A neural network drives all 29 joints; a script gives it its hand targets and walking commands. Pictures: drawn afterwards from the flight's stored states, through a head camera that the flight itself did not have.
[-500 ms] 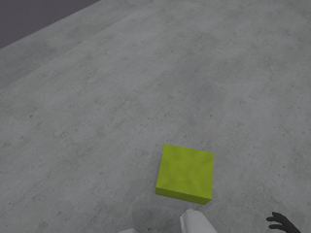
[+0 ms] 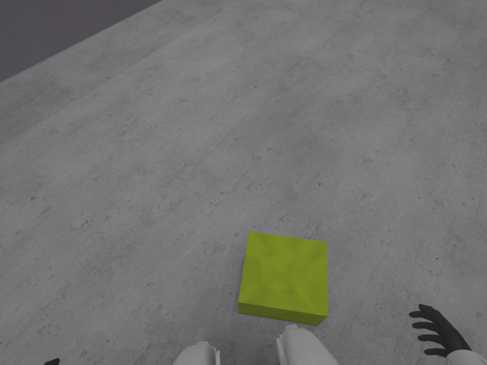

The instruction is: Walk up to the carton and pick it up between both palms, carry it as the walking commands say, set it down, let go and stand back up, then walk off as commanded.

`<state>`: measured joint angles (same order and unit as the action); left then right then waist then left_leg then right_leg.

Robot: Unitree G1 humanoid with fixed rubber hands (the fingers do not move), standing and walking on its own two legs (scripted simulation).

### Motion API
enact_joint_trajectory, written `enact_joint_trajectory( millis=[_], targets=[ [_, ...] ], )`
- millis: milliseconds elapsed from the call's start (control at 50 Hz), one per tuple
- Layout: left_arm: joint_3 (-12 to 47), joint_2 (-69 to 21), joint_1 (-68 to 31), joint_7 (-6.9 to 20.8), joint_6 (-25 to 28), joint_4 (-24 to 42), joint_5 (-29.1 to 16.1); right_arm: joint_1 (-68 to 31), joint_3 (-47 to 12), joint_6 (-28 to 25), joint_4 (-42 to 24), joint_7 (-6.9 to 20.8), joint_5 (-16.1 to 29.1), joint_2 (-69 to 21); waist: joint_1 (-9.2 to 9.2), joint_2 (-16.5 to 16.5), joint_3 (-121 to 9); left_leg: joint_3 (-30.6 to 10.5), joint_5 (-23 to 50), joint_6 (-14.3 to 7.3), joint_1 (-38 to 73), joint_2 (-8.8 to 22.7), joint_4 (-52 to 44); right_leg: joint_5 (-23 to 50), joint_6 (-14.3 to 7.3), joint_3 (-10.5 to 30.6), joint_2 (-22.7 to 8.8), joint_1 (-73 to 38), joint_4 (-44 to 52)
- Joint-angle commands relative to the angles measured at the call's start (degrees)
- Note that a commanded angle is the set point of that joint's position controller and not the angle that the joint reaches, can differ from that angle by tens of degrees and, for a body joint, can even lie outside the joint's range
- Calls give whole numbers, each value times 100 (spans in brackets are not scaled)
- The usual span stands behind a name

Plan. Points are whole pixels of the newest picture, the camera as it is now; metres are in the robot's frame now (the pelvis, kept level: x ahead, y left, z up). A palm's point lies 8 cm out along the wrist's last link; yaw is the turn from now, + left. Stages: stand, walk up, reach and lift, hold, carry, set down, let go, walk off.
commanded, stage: walk up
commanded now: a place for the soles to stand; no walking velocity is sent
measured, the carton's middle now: (282, 277) +0.46 -0.14 -0.65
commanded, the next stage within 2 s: none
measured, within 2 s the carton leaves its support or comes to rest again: neither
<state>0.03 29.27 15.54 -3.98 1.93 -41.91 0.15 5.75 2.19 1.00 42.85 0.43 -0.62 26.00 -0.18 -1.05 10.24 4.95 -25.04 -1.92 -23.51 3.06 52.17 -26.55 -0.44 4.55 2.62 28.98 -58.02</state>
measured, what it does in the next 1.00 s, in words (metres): steps on the spot: right foot, then left foot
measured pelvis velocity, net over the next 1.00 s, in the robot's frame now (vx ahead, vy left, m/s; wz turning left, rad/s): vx -0.03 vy -0.02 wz -0.11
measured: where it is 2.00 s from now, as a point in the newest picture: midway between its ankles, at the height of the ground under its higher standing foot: outside the picture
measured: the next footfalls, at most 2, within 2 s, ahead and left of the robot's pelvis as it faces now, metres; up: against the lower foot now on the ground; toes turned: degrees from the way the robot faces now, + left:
right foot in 0.26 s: -0.01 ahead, -0.19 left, +0.00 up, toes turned -9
left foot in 0.52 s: +0.05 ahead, +0.07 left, +0.00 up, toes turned -6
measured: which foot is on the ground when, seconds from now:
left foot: down 0.00-0.28, up 0.30-0.50, down 0.52-1.00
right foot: up 0.00-0.24, down 0.26-1.00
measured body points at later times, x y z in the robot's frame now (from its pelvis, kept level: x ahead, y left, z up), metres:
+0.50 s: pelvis -0.04 -0.03 +0.00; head +0.01 -0.04 +0.44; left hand +0.08 +0.32 -0.08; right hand +0.08 -0.36 -0.10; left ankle -0.03 +0.09 -0.69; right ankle +0.01 -0.17 -0.69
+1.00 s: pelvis -0.03 -0.02 +0.00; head +0.02 -0.03 +0.44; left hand +0.11 +0.31 -0.08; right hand +0.07 -0.36 -0.09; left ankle -0.01 +0.09 -0.69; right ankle +0.00 -0.17 -0.69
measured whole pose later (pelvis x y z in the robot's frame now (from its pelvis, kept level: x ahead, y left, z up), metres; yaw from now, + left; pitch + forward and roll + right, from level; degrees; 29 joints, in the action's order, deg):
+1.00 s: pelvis -0.03 -0.02 +0.00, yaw -6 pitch -4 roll -1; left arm 0.0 29.0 16.1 -3.5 3.9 -41.9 0.1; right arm 7.0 2.2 1.4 43.5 0.8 -0.6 25.9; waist -0.7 -1.6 11.0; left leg 5.2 -27.4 -0.8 -20.9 4.8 52.6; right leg -24.0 -0.4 4.6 1.8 24.1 -52.7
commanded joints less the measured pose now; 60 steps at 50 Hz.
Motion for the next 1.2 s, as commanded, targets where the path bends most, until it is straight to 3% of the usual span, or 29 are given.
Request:
enact_joint_trajectory(
  millis=[0,100,160,180,200,220,240,280,400,440,460,480,500,600,660,700,720,740,760,820,880,920,940,1000,1060,1100,1140,1160,1180],
  targets=[
    [-634,1138,657,100,-161,-74,69,-384,600,-113,-409,-87,36,1251,135,-512,-296,-1618,599,-940,242,1898,-2833,-335,-24,-36,-179,679,-1629],
    [-554,945,438,188,-4,64,1,354,677,-90,-342,-18,-35,1363,-247,-1037,-1169,-1144,1105,-930,1889,1590,-2310,-363,58,-520,-235,537,120],
    [-511,785,932,153,124,-201,0,9,656,14,-442,67,-12,1345,34,-1287,-1770,-590,1632,-894,1622,1432,-1580,84,8,-1024,-89,-633,1562],
    [-551,826,1238,119,173,-333,37,-51,585,58,-485,82,19,1233,210,-940,-1859,-388,1646,-772,1264,1289,-998,520,-32,-927,6,-1132,2203],
    [-644,1006,1305,82,201,-350,91,162,520,97,-473,75,46,1045,274,-308,-1846,-246,1317,-534,731,1111,-223,669,-193,-131,-159,-1389,2579],
    [-791,1629,1212,41,220,-236,171,-18,438,120,-701,76,117,775,316,1276,-1592,-86,5,-85,-624,462,755,1586,-860,2345,-1385,-1489,3055],
    [-791,1952,845,42,200,-88,179,-519,434,180,-853,22,164,830,299,1363,-1297,-818,-1456,117,-1215,-26,1043,1961,-1703,3949,-1974,-1092,3410],
    [-692,1764,281,-10,230,90,168,-499,529,181,-572,19,106,964,99,642,-921,-1078,-1042,42,-757,54,1507,1606,-1642,3419,-1798,-262,3204],
    [-615,1535,14,7,133,171,197,-5,591,70,-245,80,56,993,24,1031,-857,-584,-922,44,44,-179,176,518,-1261,2921,-1234,21,2834],
    [-544,1404,-199,29,68,187,118,402,613,-32,-50,60,9,993,-255,777,-931,-465,-346,-52,1201,-272,-1123,496,-933,2273,-911,591,2379],
    [-465,1122,-148,31,48,202,90,664,650,-94,37,37,-76,1168,-368,169,-1085,-1355,-888,-235,1751,201,-1950,514,-693,1726,-606,1077,1513],
    [-388,784,-171,14,86,267,44,800,700,-138,79,21,-126,1575,-495,-999,-1114,-2650,-1488,-565,1934,1433,-3004,181,-404,634,108,1719,109],
    [-435,908,-71,-26,90,185,57,320,652,-141,-76,30,-102,1669,-257,-796,-747,-2995,-1116,-770,1367,2203,-3458,-613,-280,116,100,1794,-325],
    [-585,1148,491,121,91,-126,68,-218,610,-188,-209,19,-56,1391,-3,-743,-387,-1473,477,-972,815,1766,-2635,-393,-108,-505,-421,615,-290],
    [-536,899,806,131,236,-187,6,-83,595,-101,-205,79,-37,1371,102,-859,-830,-544,1826,-743,1090,1221,-1604,373,-134,-958,-42,-534,1556],
    [-635,1125,1141,57,334,-236,46,228,493,-49,-263,87,45,1059,196,1,-1457,6,2271,-333,879,743,113,2197,-380,100,-199,-1355,2248],
    [-753,1604,1234,15,357,-187,77,81,463,-26,-514,82,144,936,300,891,-1673,-33,1531,-62,-64,304,1108,3341,-941,1917,-1106,-1873,2420],
    [-739,1808,1227,-24,349,-155,60,-247,468,33,-718,58,184,928,382,1130,-1743,-655,-1011,31,-805,-97,1235,4229,-1685,3509,-1740,-2275,2716],
    [-659,1710,1022,-57,375,-102,60,-345,466,63,-722,22,163,993,275,625,-1750,-980,-1539,21,-827,74,1082,4308,-1943,3605,-1901,-2196,2639],
    [-621,1580,170,-71,286,65,151,-31,577,49,-444,83,92,1072,-43,813,-951,-669,-1147,27,-128,-15,400,1759,-1388,2948,-1421,-478,2757],
    [-502,1311,-176,-35,216,182,71,672,676,-90,-142,67,11,1100,-452,327,-1139,-945,-124,-219,1367,106,-1370,1822,-870,2006,-882,582,1734],
    [-379,803,-255,-55,220,269,17,771,732,-151,-146,33,-64,1663,-550,-1257,-1160,-2662,-236,-886,1771,1990,-3016,-65,-306,-70,154,1544,-93],
    [-486,1048,-133,-75,191,115,73,379,712,-157,-249,45,-56,1710,-404,-819,-937,-2865,-34,-1148,1352,2414,-3183,-891,-209,-93,-68,1393,-587],
    [-565,1170,436,46,142,-79,87,-146,657,-163,-332,43,-66,1534,-58,-845,-537,-1864,126,-1145,690,2038,-2817,-722,-141,-467,-375,598,-489],
    [-537,953,822,99,263,-167,0,-201,591,-108,-337,60,-37,1393,126,-914,-780,-674,1719,-787,934,1328,-1706,260,-132,-948,-109,-413,1305],
    [-611,1117,1070,27,358,-232,8,153,518,-50,-330,70,66,1077,152,-111,-1371,-48,2601,-351,1039,806,-72,2469,-346,-7,-191,-1124,2120],
    [-725,1749,1176,-50,397,-128,62,-205,453,-4,-713,47,216,929,395,960,-1787,-544,339,50,-611,3,1316,4766,-1545,3106,-1533,-2248,2432],
    [-659,1744,1094,-80,407,-113,37,-371,451,30,-771,9,221,958,317,735,-1785,-892,-1316,-22,-773,69,1124,5323,-1934,3476,-1869,-2305,2440],
    [-593,1615,843,-104,419,-92,69,-344,459,64,-661,5,146,894,160,528,-1545,-975,-1464,-30,-645,137,975,5026,-1860,3179,-1861,-1798,2394]
  ],
)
